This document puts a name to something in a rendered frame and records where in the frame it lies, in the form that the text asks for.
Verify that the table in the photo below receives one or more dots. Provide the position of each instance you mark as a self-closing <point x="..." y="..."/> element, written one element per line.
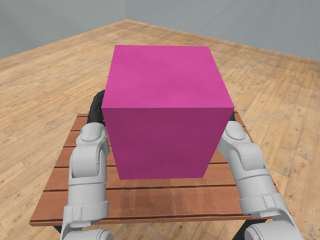
<point x="214" y="197"/>

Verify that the robot right upper arm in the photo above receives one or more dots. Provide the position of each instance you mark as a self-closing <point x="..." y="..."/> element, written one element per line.
<point x="273" y="230"/>

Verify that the robot right hand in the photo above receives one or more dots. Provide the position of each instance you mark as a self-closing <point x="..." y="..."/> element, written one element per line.
<point x="232" y="118"/>

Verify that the robot left hand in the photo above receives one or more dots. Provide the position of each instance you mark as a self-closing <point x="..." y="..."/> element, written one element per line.
<point x="95" y="114"/>

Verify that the robot right forearm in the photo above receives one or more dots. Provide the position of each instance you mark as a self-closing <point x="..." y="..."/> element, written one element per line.
<point x="258" y="195"/>

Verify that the robot left upper arm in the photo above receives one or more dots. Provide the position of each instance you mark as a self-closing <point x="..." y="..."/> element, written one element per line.
<point x="92" y="234"/>

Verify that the carton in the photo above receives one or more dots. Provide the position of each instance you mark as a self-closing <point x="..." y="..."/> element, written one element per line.
<point x="165" y="109"/>

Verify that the robot left forearm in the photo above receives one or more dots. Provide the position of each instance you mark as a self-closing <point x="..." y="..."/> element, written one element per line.
<point x="87" y="179"/>

